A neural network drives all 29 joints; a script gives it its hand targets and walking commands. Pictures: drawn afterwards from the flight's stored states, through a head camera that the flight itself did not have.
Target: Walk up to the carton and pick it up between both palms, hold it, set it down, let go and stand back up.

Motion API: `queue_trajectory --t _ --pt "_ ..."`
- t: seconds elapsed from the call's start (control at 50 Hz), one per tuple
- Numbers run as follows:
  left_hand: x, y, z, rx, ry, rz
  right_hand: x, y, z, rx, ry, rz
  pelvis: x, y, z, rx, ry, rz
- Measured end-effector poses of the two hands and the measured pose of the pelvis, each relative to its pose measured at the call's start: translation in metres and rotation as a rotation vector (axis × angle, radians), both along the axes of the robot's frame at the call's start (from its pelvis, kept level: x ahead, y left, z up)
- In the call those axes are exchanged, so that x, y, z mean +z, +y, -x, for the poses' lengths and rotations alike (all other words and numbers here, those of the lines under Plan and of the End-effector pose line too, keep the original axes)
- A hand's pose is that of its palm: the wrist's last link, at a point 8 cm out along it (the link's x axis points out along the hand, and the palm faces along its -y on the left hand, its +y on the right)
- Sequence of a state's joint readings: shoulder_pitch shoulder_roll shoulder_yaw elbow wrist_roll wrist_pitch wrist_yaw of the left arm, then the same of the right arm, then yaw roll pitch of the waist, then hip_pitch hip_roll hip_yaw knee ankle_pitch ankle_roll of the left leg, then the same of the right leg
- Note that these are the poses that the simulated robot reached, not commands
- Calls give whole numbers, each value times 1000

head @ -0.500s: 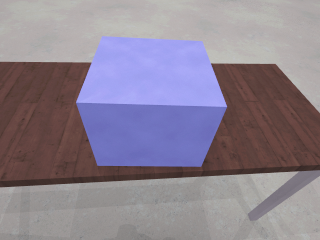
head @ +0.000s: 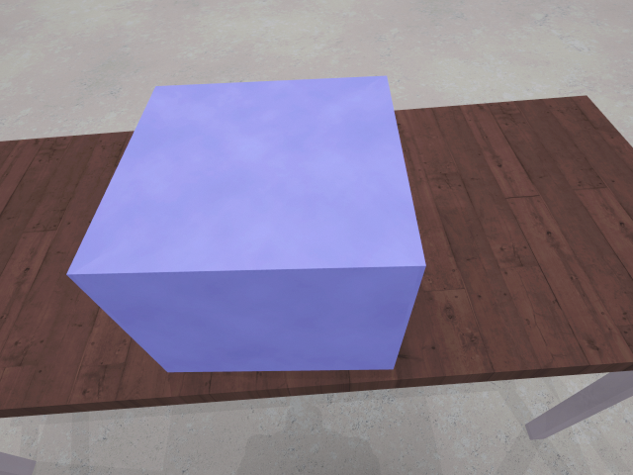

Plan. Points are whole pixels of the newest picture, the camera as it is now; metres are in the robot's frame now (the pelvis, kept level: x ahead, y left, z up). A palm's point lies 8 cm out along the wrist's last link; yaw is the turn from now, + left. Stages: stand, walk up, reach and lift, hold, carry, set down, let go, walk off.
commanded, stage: walk up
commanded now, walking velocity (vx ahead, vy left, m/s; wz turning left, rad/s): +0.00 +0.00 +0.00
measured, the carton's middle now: (274, 227) +0.40 +0.09 +0.08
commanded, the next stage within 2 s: none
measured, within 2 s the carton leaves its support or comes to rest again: neither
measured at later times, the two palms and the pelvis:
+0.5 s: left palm out of the picture +0.07 +0.19 -0.15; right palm out of the picture -0.06 -0.30 -0.14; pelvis +0.01 -0.06 -0.01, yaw -1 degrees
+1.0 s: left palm out of the picture +0.04 +0.11 -0.15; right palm out of the picture +0.02 -0.32 -0.13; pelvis +0.01 -0.11 +0.00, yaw -1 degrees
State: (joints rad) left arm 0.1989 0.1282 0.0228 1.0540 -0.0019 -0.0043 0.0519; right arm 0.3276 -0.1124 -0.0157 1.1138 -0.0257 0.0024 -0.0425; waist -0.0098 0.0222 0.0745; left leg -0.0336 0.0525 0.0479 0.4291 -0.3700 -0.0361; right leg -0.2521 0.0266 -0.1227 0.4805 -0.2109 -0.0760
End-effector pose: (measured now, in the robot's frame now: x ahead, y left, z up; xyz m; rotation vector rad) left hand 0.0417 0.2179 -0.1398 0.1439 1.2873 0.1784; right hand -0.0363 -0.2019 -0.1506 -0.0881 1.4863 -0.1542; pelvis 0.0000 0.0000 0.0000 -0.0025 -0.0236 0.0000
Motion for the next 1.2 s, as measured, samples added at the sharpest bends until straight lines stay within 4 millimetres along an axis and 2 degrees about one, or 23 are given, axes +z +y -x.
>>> queue_trajectory --t 0.16,0.28,0.34,0.4,0.46,0.52,0.58,0.66,0.76,0.84,0.9,0.94,1.0,1.08,1.2 --pt "-6 -2 21 30 39 17 5 -14 -14 13 -18 44 1 -4 -7 0 -17 3" --pt "-7 -6 39 32 94 21 2 -7 -11 2 -15 24 0 -6 -5 -3 -20 0" --pt "-10 -1 41 7 138 2 4 -20 -4 -28 -26 65 -3 -14 -3 0 -10 2" --pt "-8 -1 26 -16 122 -17 11 -48 11 -60 -1 122 -2 -29 -5 -2 3 25" --pt "-6 -10 -4 -23 54 -33 15 -79 21 -63 34 156 -4 -49 -9 -5 22 22" --pt "-7 -33 -36 -38 -42 -42 4 -106 23 -62 68 144 -13 -70 -14 -27 25 -12" --pt "-4 -66 -48 -42 -76 -44 -12 -124 15 -38 82 99 -18 -85 -15 -3 -1 26" --pt "6 -94 -30 -31 -36 -30 -11 -133 -11 -24 45 55 -7 -97 -19 -1 1 -8" --pt "8 -97 -8 -1 -1 -33 -5 -136 -52 15 -50 40 -1 -104 -17 14 -5 9" --pt "-7 -101 1 2 9 7 -1 -130 -68 34 -106 61 -6 -105 -13 9 -10 44" --pt "-18 -107 0 3 12 52 10 -121 -65 38 -131 68 -3 -109 -11 -7 -32 3" --pt "-17 -113 -1 8 10 71 16 -119 -58 33 -133 69 0 -109 -13 -10 -27 6" --pt "-13 -112 4 13 21 58 16 -117 -56 36 -129 54 3 -109 -15 -13 -27 -4" --pt "-3 -110 22 6 70 40 14 -118 -56 32 -130 41 7 -108 -13 -9 -26 -3" --pt "4 -112 54 18 161 13 7 -120 -46 16 -93 9 8 -111 -11 -9 -16 -5"
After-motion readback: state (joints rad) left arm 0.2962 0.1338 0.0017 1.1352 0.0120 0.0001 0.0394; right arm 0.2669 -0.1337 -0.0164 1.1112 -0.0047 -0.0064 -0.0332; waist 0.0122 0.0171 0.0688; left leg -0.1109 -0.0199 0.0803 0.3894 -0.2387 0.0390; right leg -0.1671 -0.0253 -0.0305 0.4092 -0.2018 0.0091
